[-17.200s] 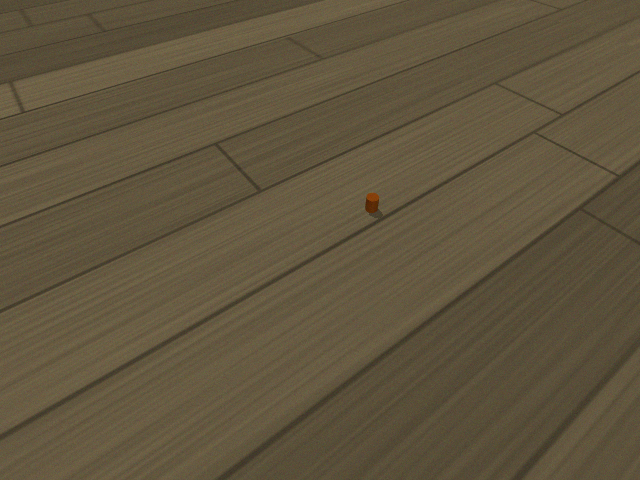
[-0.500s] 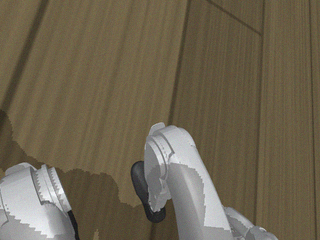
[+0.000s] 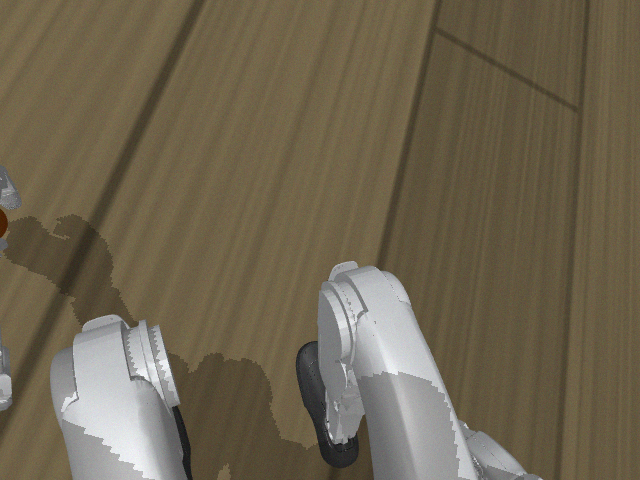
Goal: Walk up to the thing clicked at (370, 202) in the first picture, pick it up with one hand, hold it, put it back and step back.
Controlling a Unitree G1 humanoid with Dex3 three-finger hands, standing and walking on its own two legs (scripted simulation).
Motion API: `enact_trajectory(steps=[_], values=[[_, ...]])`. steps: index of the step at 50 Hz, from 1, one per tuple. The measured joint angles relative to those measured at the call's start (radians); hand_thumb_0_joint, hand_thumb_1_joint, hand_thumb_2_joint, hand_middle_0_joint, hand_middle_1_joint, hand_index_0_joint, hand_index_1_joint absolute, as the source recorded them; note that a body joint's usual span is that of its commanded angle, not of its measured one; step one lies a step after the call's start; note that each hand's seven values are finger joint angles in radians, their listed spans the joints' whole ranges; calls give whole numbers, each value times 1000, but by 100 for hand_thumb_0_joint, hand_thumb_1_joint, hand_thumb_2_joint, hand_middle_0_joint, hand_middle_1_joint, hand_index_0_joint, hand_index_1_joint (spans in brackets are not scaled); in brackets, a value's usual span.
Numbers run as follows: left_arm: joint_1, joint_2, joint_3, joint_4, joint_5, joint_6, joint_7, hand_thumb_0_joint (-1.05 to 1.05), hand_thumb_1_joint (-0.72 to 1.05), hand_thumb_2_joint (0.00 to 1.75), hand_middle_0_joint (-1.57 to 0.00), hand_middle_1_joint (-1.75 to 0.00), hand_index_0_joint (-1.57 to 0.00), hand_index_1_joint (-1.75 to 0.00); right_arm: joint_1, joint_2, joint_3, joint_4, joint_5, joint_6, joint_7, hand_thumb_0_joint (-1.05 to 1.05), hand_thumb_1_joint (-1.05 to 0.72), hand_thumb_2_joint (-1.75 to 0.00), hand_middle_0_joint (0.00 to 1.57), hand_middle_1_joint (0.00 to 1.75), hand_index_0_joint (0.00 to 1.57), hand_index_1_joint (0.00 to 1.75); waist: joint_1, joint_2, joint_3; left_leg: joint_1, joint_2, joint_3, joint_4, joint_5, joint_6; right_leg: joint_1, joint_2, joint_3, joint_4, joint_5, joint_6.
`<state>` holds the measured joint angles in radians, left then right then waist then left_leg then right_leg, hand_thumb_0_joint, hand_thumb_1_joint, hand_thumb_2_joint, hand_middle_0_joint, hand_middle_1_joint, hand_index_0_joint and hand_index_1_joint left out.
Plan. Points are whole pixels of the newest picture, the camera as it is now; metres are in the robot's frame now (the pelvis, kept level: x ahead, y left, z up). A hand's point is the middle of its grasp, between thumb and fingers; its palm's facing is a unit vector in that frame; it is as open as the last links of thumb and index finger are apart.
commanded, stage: settle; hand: left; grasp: from above
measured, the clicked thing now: out of the picture +0.45 +0.35 -0.21
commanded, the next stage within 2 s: lift in 0.34 s
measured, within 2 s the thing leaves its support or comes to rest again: neither
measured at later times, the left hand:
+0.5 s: hand out of the picture +0.43 +0.33 -0.12, palm faces -0.43 -0.09 -0.90, open 7.4 cm
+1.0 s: hand out of the picture +0.38 +0.34 -0.01, palm faces -0.44 -0.11 -0.89, open 7.8 cm
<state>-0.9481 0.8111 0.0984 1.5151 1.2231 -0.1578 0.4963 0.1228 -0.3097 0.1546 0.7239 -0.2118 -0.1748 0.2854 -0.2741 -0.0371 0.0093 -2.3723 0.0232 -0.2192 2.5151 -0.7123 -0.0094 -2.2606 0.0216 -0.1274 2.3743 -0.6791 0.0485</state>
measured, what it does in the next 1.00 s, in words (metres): rises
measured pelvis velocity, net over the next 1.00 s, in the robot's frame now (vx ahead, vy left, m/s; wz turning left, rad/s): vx -0.01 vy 0.00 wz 0.12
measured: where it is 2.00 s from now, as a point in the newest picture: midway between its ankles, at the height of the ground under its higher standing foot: (258, 456)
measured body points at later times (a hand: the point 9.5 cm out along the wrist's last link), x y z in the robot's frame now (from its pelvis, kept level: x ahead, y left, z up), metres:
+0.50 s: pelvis -0.01 -0.01 +0.03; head +0.21 +0.08 +0.41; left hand +0.45 +0.33 -0.07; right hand +0.06 -0.27 -0.08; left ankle +0.06 +0.13 -0.27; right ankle +0.11 -0.12 -0.27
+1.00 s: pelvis -0.01 +0.00 +0.10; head +0.17 +0.07 +0.51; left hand +0.40 +0.34 +0.04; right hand +0.11 -0.26 -0.02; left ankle +0.06 +0.13 -0.27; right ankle +0.11 -0.12 -0.27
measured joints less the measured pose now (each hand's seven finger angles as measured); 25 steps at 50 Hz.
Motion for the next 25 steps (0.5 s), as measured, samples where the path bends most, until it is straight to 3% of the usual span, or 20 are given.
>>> enact_trajectory(steps=[6,11,25], values=[[1,-38,-31,-40,-16,1,-89,-3,10,69,-55,-81,-93,-77,0,6,-30,-8,38,37,-17,0,-92,-90,20,30,20,30,26,26,-23,19,0,28,-41,18,2,9,-8,21,-20,7,-2],[1,-49,-32,-64,-14,-22,-130,-3,10,70,-56,-84,-93,-79,5,5,-41,-15,54,68,-43,0,-92,-91,20,30,20,30,38,36,-32,34,0,40,-67,31,1,17,-11,30,-36,16,-6],[-8,-65,-37,-110,3,-28,-165,-3,9,71,-57,-86,-90,-82,48,13,-74,-4,79,122,-112,0,-92,-90,20,30,20,30,46,43,-62,55,-3,66,-122,52,3,32,-20,48,-74,27,-11]])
